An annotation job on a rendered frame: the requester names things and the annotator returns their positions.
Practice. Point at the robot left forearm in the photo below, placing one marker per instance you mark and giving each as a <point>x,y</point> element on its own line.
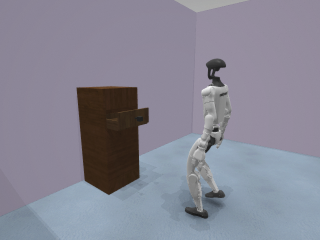
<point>208,128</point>

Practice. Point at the robot right forearm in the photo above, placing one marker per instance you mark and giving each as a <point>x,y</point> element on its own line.
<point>224,123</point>

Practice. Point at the right robot hand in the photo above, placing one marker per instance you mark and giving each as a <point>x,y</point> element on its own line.
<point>222,135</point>

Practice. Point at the robot left thigh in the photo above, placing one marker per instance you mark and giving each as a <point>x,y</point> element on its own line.
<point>189,168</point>

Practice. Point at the robot left foot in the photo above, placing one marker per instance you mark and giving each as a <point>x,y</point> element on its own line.
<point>193,211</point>

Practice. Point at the right robot upper arm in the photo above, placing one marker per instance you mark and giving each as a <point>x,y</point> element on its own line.
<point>228,107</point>

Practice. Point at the cabinet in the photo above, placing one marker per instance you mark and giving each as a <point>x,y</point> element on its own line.
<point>110,157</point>

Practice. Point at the left robot hand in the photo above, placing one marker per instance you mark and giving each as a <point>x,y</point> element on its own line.
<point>199,155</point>

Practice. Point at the left robot upper arm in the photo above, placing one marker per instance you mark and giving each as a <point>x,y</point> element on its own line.
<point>208,97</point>

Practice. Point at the handle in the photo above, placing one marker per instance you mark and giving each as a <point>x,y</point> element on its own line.
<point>139,118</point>

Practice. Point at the drawer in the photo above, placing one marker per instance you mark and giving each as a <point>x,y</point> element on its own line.
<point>119,121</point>

